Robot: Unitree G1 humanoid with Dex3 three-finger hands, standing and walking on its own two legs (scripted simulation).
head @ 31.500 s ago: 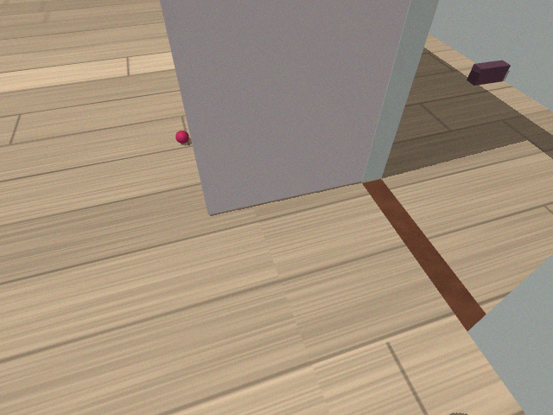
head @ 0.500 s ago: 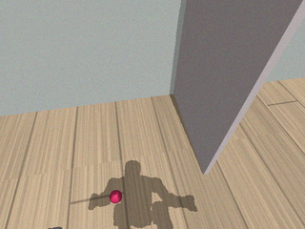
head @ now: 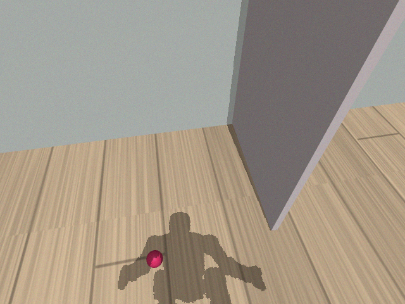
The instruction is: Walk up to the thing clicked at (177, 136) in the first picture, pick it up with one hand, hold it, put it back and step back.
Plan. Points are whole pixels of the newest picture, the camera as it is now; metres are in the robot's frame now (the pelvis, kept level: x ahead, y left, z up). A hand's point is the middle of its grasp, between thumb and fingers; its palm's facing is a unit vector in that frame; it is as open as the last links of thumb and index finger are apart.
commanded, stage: walk up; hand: left
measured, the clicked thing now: (154, 258) +0.43 +0.23 -0.74
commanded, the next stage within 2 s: none
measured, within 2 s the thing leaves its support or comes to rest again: neither
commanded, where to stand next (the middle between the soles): +0.05 +0.00 m, yaw +0 degrees
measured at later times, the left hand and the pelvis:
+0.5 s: hand out of the picture +0.09 +0.25 -0.15, palm faces +0.00 -0.94 -0.33, open 7.3 cm; pelvis +0.00 +0.00 +0.00, yaw +0 degrees
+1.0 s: hand out of the picture +0.08 +0.28 -0.18, palm faces -0.02 -0.95 -0.32, open 7.3 cm; pelvis -0.05 +0.02 -0.02, yaw +0 degrees
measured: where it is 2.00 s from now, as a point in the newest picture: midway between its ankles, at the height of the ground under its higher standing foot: outside the picture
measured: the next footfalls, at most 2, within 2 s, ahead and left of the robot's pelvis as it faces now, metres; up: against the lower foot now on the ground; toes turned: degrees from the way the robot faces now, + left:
right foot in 1.22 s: +0.02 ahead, -0.14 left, +0.00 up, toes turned -3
left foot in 1.62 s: +0.06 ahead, +0.12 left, +0.00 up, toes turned -5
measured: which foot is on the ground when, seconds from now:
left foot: down 0.00-1.00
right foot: down 0.00-0.88, up 0.90-1.00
